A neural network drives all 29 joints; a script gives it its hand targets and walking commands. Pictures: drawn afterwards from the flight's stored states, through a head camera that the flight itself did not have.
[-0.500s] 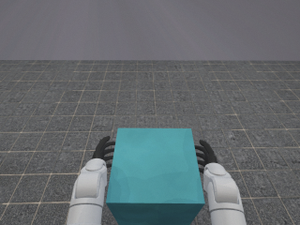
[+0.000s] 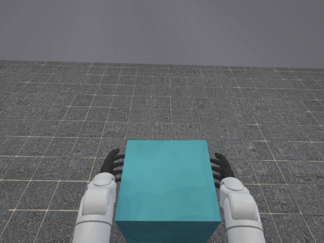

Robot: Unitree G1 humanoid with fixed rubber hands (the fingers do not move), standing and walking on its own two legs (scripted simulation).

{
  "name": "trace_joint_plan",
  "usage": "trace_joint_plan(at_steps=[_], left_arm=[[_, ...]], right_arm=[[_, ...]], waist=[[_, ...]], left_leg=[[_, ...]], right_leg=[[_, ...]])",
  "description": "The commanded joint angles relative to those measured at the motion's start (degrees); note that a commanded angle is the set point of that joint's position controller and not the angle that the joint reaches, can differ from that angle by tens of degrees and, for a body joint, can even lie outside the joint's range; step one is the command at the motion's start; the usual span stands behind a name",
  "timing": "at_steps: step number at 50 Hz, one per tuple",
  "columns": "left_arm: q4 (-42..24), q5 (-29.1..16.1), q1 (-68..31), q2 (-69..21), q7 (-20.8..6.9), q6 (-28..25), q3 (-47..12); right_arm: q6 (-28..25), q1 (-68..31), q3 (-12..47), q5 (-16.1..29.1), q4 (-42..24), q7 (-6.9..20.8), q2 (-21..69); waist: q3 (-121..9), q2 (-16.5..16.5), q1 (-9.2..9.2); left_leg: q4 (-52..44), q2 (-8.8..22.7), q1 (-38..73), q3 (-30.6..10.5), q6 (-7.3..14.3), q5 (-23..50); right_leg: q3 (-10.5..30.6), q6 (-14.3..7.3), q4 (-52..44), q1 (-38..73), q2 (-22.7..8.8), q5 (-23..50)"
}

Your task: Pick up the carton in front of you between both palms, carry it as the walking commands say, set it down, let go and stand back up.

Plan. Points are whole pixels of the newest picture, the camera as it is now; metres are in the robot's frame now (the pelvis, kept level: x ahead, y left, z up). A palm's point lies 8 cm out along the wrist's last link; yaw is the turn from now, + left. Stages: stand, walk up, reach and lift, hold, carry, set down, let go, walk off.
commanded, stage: hold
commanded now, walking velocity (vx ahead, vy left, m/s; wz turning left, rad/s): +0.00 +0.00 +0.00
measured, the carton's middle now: (166, 196) +0.27 +0.00 -0.05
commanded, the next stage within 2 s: set down in 0.42 s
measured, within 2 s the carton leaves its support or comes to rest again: neither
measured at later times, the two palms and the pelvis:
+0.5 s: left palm (109, 179) +0.26 +0.14 +0.05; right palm (235, 187) +0.25 -0.16 +0.05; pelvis -0.03 -0.01 -0.01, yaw -1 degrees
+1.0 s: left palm (123, 189) +0.32 +0.14 -0.12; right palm (216, 195) +0.31 -0.16 -0.12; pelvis -0.03 +0.00 -0.05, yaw -1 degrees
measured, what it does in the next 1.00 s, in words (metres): lowers itself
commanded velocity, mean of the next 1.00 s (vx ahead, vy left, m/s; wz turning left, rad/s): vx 0.00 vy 0.00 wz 0.00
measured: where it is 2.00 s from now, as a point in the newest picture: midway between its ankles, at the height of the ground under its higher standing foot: outside the picture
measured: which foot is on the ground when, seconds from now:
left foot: down 0.00-1.00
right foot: down 0.00-1.00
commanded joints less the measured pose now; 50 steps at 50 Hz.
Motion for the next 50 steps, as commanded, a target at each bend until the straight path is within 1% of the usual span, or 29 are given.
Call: trace_joint_plan(at_steps=[1, 5, 9, 14, 18, 22, 24, 26, 28, 32, 34, 36, 38, 40, 43, 46, 48, 50], left_arm=[[-3.1, -13.1, -26.7, -50.9, -13.3, -2.2, -30.0], [0.7, -12.4, -28.9, -52.3, -14.6, -1.7, -28.2], [4.1, -12.0, -31.2, -54.6, -16.0, -1.8, -26.4], [6.8, -11.9, -34.8, -56.7, -17.5, -2.2, -25.0], [8.6, -12.0, -37.3, -57.6, -18.4, -2.2, -24.4], [10.3, -11.5, -38.6, -58.0, -18.7, -2.1, -23.4], [11.5, -10.8, -40.0, -57.8, -18.6, -2.2, -21.9], [13.9, -9.6, -41.7, -57.3, -18.4, -2.6, -19.5], [17.6, -7.8, -43.6, -56.7, -18.1, -3.4, -16.0], [24.8, -2.8, -47.6, -54.3, -16.4, -6.5, -7.5], [27.1, 0.2, -47.6, -51.7, -15.0, -8.2, -3.1], [28.6, 2.8, -45.7, -48.4, -13.6, -10.4, 0.8], [28.9, 4.4, -43.3, -45.2, -12.5, -13.6, 2.9], [28.3, 4.8, -41.2, -42.7, -11.6, -17.8, 2.8], [26.8, 2.8, -40.2, -43.6, -10.8, -24.9, -1.6], [25.3, -0.4, -42.0, -47.0, -10.2, -31.5, -9.4], [24.2, -2.2, -42.4, -49.3, -9.6, -34.8, -14.5], [22.2, -4.4, -42.4, -49.2, -8.7, -37.3, -18.8]], right_arm=[[-3.2, -27.2, 28.3, 12.4, -3.4, 13.0, 50.9], [-2.7, -30.2, 26.5, 11.7, -0.3, 14.0, 52.5], [-2.4, -33.7, 25.8, 11.8, 1.9, 15.4, 54.7], [-2.7, -37.4, 25.2, 12.2, 4.8, 17.0, 57.0], [-2.9, -39.3, 24.1, 12.1, 7.2, 17.8, 57.7], [-3.0, -41.0, 22.9, 11.8, 8.9, 18.2, 57.7], [-3.2, -42.8, 22.0, 11.5, 10.1, 18.3, 57.4], [-3.7, -44.7, 20.0, 10.5, 12.5, 18.4, 56.7], [-4.7, -46.8, 16.7, 8.6, 15.8, 18.3, 55.6], [-7.8, -50.4, 7.9, 2.6, 22.5, 16.9, 52.0], [-9.5, -50.5, 3.5, -0.7, 25.0, 15.8, 48.8], [-11.7, -48.7, -0.6, -3.8, 26.7, 14.7, 44.9], [-14.8, -45.7, -2.9, -6.0, 27.0, 13.8, 41.3], [-18.8, -42.9, -3.3, -6.7, 26.8, 13.2, 38.7], [-25.8, -41.4, 1.0, -4.6, 26.1, 12.6, 39.5], [-32.4, -43.6, 9.0, -0.3, 24.7, 12.0, 43.1], [-35.9, -44.6, 15.2, 2.4, 23.5, 11.5, 45.0], [-38.5, -45.3, 20.4, 5.1, 21.4, 10.7, 46.1]], waist=[[-15.4, 1.3, -0.87], [-12.1, 0.9, -0.89], [-11.5, 0.2, -0.45], [-11.9, -0.3, -0.04], [-11.7, -0.5, -0.25], [-11.0, 0.4, -0.19], [-10.4, 0.7, 0.18], [-9.4, 1.0, 0.37], [-8.1, 1.1, 0.32], [-6.0, 1.2, -0.10], [-5.5, 1.5, -0.06], [-5.9, 1.3, -0.02], [-7.8, 0.8, -0.27], [-12.0, 0.2, -0.48], [-20.8, 0.1, -0.71], [-33.4, 0.6, -0.47], [-43.9, 0.9, 0.06], [-55.0, 0.6, 0.55]], left_leg=[[-1.3, -4.7, 5.7, -7.7, 0.1, 9.7], [-2.1, -4.4, 2.8, -7.4, 0.6, 0.8], [-2.5, -4.3, 1.0, -6.9, 1.1, -4.6], [-2.2, -4.5, 0.6, -6.2, 1.3, -8.3], [-1.8, -4.5, -0.1, -6.2, 1.1, -10.6], [-2.0, -4.3, -0.9, -6.4, 0.9, -12.0], [-2.1, -4.1, -1.3, -6.6, 0.9, -12.7], [-1.9, -4.0, -2.2, -6.6, 1.1, -13.8], [-1.4, -3.9, -3.3, -6.8, 1.3, -15.0], [1.4, -3.9, -6.1, -7.1, 1.5, -15.3], [3.3, -4.2, -8.4, -7.1, 1.5, -14.0], [5.4, -4.5, -11.3, -7.0, 1.3, -10.6], [8.2, -4.9, -14.8, -6.9, 1.0, -5.5], [11.6, -5.4, -17.8, -6.7, 0.6, 0.5], [16.6, -6.4, -21.0, -6.9, -0.5, 8.9], [22.8, -7.3, -23.5, -7.1, -1.3, 15.9], [27.5, -7.7, -25.2, -6.9, -1.5, 20.6], [32.1, -8.0, -27.0, -7.0, -1.6, 25.5]], right_leg=[[6.4, -1.8, -1.8, 1.6, 5.9, 7.8], [6.1, -2.2, -2.6, 0.1, 5.4, 0.3], [5.8, -2.2, -3.0, -0.3, 5.0, -4.7], [5.9, -2.4, -3.7, -1.5, 4.3, -9.6], [6.2, -2.7, -4.0, -1.8, 3.9, -12.7], [6.3, -2.7, -3.7, -1.7, 3.7, -13.6], [6.2, -2.7, -3.2, -1.9, 3.8, -13.7], [6.0, -2.7, -2.4, -2.5, 3.9, -14.3], [5.8, -2.8, -1.3, -3.4, 4.1, -14.8], [5.5, -3.2, 1.8, -7.4, 4.4, -14.4], [5.3, -3.3, 3.9, -9.9, 4.6, -13.2], [5.2, -3.2, 6.1, -12.7, 5.1, -10.1], [5.0, -2.7, 9.1, -16.2, 5.7, -5.7], [5.1, -2.2, 12.5, -19.6, 6.3, -0.4], [5.2, -1.5, 17.6, -23.8, 7.2, 7.6], [5.3, -0.9, 23.5, -26.8, 8.0, 13.6], [5.5, -0.6, 27.8, -29.5, 8.4, 17.6], [5.8, -0.2, 32.0, -31.6, 8.5, 22.6]])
